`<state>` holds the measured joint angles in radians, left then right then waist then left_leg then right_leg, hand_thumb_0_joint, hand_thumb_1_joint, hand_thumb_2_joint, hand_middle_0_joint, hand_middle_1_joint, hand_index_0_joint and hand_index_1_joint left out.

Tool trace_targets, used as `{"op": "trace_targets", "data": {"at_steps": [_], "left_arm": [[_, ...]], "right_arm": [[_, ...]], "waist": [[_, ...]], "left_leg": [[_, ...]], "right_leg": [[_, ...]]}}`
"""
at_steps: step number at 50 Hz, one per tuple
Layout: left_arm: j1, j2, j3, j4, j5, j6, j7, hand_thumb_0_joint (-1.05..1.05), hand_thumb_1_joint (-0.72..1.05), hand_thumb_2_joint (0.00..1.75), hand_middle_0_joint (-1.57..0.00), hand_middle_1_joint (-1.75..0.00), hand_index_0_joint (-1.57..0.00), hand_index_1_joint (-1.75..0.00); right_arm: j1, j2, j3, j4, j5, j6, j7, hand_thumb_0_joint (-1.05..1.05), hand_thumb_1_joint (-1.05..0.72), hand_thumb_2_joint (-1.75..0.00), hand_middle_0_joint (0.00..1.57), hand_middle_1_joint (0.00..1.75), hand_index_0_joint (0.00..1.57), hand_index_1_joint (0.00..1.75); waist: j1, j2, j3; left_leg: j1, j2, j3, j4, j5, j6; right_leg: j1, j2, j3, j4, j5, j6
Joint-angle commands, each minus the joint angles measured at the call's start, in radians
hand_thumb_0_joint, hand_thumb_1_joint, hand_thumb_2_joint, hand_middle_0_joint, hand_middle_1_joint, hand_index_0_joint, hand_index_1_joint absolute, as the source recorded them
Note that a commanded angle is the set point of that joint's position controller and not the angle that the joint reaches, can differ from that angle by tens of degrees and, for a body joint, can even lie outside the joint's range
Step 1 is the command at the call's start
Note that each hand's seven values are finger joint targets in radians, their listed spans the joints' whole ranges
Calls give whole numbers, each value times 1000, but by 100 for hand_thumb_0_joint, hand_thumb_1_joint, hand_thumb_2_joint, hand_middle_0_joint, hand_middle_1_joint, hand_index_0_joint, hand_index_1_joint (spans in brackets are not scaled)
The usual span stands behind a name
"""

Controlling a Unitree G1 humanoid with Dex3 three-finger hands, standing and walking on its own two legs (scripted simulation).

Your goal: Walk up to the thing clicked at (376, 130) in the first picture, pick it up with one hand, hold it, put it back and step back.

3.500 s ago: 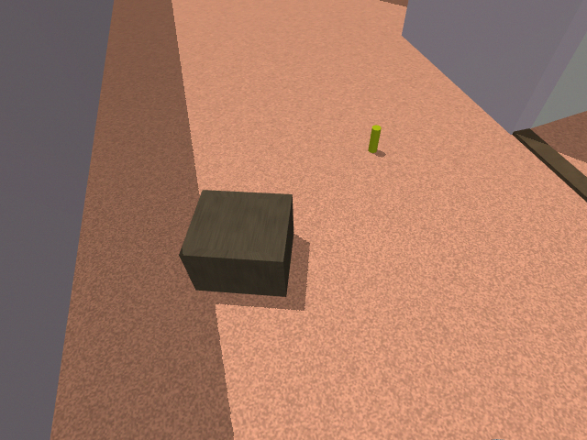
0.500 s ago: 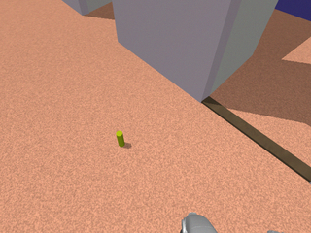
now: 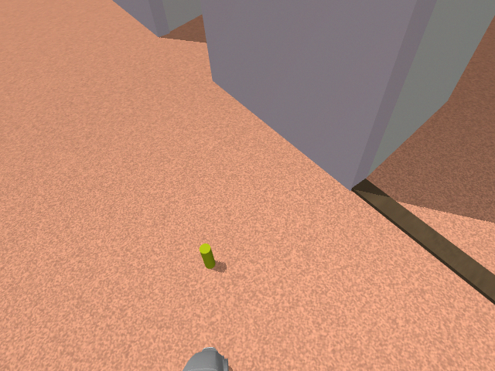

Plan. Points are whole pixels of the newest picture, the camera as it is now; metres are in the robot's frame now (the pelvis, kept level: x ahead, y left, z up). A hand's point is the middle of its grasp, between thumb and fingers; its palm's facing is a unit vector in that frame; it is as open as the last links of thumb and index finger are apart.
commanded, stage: walk up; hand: left
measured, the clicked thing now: (207, 256) +0.64 +0.22 -0.70
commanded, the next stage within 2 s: none
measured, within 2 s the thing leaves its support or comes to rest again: neither
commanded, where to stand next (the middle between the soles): +0.31 +0.04 m, yaw -1 degrees
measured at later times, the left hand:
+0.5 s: hand (109, 326) +0.23 +0.30 -0.14, palm faces -0.08 -0.90 -0.42, open 7.4 cm
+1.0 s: hand (126, 289) +0.31 +0.30 -0.17, palm faces -0.05 -0.93 -0.36, open 7.4 cm
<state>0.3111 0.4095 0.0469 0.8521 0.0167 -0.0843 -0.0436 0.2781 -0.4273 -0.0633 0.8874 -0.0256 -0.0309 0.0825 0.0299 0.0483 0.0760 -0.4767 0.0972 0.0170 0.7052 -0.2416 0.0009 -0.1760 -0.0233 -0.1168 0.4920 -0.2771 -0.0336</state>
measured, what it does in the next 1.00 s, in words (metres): walks ahead: left foot, then right foot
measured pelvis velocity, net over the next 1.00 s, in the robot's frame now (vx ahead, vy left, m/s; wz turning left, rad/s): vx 0.23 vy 0.04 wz -0.01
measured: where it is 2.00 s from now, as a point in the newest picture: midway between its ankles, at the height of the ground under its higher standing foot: (257, 356)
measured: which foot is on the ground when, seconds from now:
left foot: up 0.00-0.06, down 0.08-0.52, up 0.54-0.78, down 0.80-1.00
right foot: down 0.00-0.12, up 0.14-0.48, down 0.50-1.00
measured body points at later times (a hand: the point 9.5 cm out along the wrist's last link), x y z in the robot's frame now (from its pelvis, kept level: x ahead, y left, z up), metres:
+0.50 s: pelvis +0.17 +0.02 -0.01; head +0.18 +0.00 +0.44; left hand +0.23 +0.35 -0.11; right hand +0.21 -0.31 -0.13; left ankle +0.14 +0.14 -0.74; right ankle +0.27 -0.11 -0.74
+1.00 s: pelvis +0.23 +0.04 -0.02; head +0.25 +0.04 +0.43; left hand +0.31 +0.35 -0.14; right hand +0.31 -0.27 -0.14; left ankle +0.28 +0.16 -0.74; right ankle +0.27 -0.11 -0.74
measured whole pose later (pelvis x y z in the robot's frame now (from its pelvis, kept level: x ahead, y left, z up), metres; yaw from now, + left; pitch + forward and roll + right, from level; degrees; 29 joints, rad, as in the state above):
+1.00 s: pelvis +0.23 +0.04 -0.02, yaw -1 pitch -3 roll -1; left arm 0.17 0.39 0.00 1.02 0.00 -0.01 0.00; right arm 0.16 -0.37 -0.01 1.01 0.00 0.00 0.02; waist 0.00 0.00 0.08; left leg -0.35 0.05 0.02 0.68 -0.29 -0.01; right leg -0.31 -0.04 -0.01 0.64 -0.29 0.03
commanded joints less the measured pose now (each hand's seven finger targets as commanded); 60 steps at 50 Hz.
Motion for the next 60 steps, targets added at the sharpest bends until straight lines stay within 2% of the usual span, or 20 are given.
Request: {"op": "trace_targets", "data": {"at_steps": [1, 4, 5, 6, 7, 11, 19, 23, 24, 25, 26, 27, 28, 32, 38, 39, 41, 42, 47, 60], "left_arm": [[6, 287, 83, -73, -9, -22, 11, 0, 90, 90, -20, -30, -20, -30], [-15, 239, 54, -79, -7, -14, 15, 0, 90, 90, -20, -30, -20, -30], [22, 173, 33, -87, -13, -14, 15, 0, 90, 90, -20, -30, -20, -30], [33, 159, 31, -80, -25, -6, 18, 0, 90, 90, -20, -30, -20, -30], [14, 246, 46, -58, -12, 2, 33, 0, 90, 90, -20, -30, -20, -30], [95, 238, 48, 11, -20, 7, 18, 0, 90, 90, -20, -30, -20, -30], [5, 195, 53, -6, -8, 3, -4, 0, 90, 90, -20, -30, -20, -30], [69, 174, 53, 35, -4, -17, 24, 0, 90, 90, -20, -30, -20, -30], [118, 201, 63, 45, -3, -25, 36, 0, 90, 90, -20, -30, -20, -30], [163, 274, 82, 43, 4, -34, 49, 0, 90, 90, -20, -30, -20, -30], [146, 347, 90, 12, -2, -37, 52, 0, 90, 90, -20, -30, -20, -30], [114, 366, 92, 3, -15, -26, 53, 0, 90, 90, -20, -30, -20, -30], [87, 331, 86, -7, -22, -21, 54, 0, 90, 90, -20, -30, -20, -30], [-5, 277, 58, -27, -5, -8, 61, 0, 90, 90, -20, -30, -20, -30], [-136, 235, 29, -30, -12, 27, 61, 0, 90, 90, -20, -30, -20, -30], [-141, 206, 16, -28, -17, 36, 61, 0, 90, 90, -20, -30, -20, -30], [-80, 134, -6, -6, -35, 55, 59, 0, 90, 90, -20, -30, -20, -30], [-83, 198, 15, 41, -30, 63, 65, 0, 90, 90, -20, -30, -20, -30], [-94, 206, 15, 128, -19, 43, 57, 0, 90, 90, -20, -30, -20, -30], [-235, 177, -16, 233, -28, 37, 55, 0, 90, 90, -20, -30, -20, -30]], "right_arm": [[-46, -158, -50, -89, 2, -44, -3, 0, -90, -90, 20, 30, 20, 30], [113, -206, -74, -36, -1, -56, -21, 0, -90, -90, 20, 30, 20, 30], [201, -282, -97, -25, -8, -63, -35, 0, -90, -90, 20, 30, 20, 30], [217, -348, -109, -55, 0, -66, -41, 0, -90, -90, 20, 30, 20, 30], [174, -349, -112, -63, 25, -58, -40, 0, -90, -90, 20, 30, 20, 30], [42, -243, -66, -97, 28, -62, -51, 0, -90, -90, 20, 30, 20, 30], [27, -263, -70, -129, 15, -52, -39, 0, -90, -90, 20, 30, 20, 30], [-9, -213, -45, -139, 21, -25, -46, 0, -90, -90, 20, 30, 20, 30], [17, -164, -27, -136, 27, -21, -50, 0, -90, -90, 20, 30, 20, 30], [50, -105, -7, -143, 36, -23, -52, 0, -90, -90, 20, 30, 20, 30], [82, -96, 1, -142, 30, -11, -54, 0, -90, -90, 20, 30, 20, 30], [42, -193, -30, -124, 19, 3, -69, 0, -90, -90, 20, 30, 20, 30], [30, -210, -35, -105, 25, 7, -74, 0, -90, -90, 20, 30, 20, 30], [79, -175, -34, -42, 20, 17, -63, 0, -90, -90, 20, 30, 20, 30], [60, -144, -33, 24, 17, 13, -72, 0, -90, -90, 20, 30, 20, 30], [55, -166, -40, 30, 11, 8, -77, 0, -90, -90, 20, 30, 20, 30], [-76, -255, -42, -15, 11, -9, -82, 0, -90, -90, 20, 30, 20, 30], [-124, -281, -42, -9, 19, -5, -78, 0, -90, -90, 20, 30, 20, 30], [-191, -173, 6, 40, 26, 4, -75, 0, -90, -90, 20, 30, 20, 30], [-267, -152, 22, 158, 39, 5, -80, 0, -90, -90, 20, 30, 20, 30]], "waist": [[7, -170, -16], [-102, -26, -88], [-139, 201, -142], [-135, 271, -107], [-118, 140, -71], [-35, 94, -18], [-53, 127, 27], [1, 23, -55], [27, -67, -105], [43, -272, -159], [18, -313, -129], [32, -223, -90], [24, -175, -65], [-23, -230, -74], [-62, -190, -108], [-68, -152, -100], [-7, 104, -86], [-17, 108, -59], [4, 67, -75], [-26, -31, -146]], "left_leg": [[83, -19, 43, -98, 36, 14], [417, -63, 40, -176, -17, 52], [547, 88, -212, -312, -210, 115], [577, 299, -638, -489, -338, 211], [480, 339, -646, -468, -329, 279], [310, 186, -234, -444, -87, 201], [194, 159, -131, -456, -186, 227], [141, 97, -24, -175, 116, 166], [131, 58, 6, -25, 134, 131], [55, -22, 60, 214, -15, 84], [-112, -118, 27, 325, -293, 37], [-135, -66, -33, 402, -358, 37], [-152, -44, -78, 420, -340, 36], [-9, -28, -34, 276, -203, 20], [304, -69, 36, -82, 38, 21], [334, -59, 3, -123, 40, 30], [184, 204, -405, -380, -186, 129], [47, 230, -412, -395, -269, 191], [59, 60, -169, -267, -159, 57], [329, 40, -88, -284, 197, 40]], "right_leg": [[-55, -247, 208, -182, -69, -169], [-214, -182, 126, 102, 86, -110], [-334, -84, 35, 436, 106, -51], [-545, 68, 38, 595, -230, -10], [-534, -12, 152, 674, -259, -20], [-407, -87, 169, 544, -73, -1], [-282, -70, 78, 223, 44, 29], [-16, 16, 23, 48, 162, 25], [90, 5, 71, -16, 155, 11], [163, -171, 311, -119, 138, -35], [182, -383, 677, -203, 99, -148], [125, -430, 723, -178, 75, -254], [103, -389, 628, -170, 102, -257], [-56, -236, 314, -113, 195, -174], [-288, -195, 211, 51, 127, -118], [-341, -176, 211, 86, 53, -86], [-300, -11, 106, 236, -179, 6], [-178, -19, 124, 307, -259, 7], [-49, -61, 183, 38, -6, -8], [-20, -106, 186, -93, 258, 15]]}}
